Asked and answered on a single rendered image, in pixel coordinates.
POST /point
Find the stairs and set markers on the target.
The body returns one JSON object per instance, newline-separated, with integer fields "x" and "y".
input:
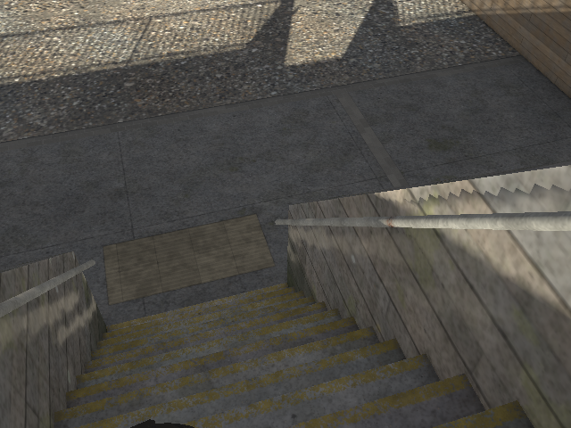
{"x": 268, "y": 358}

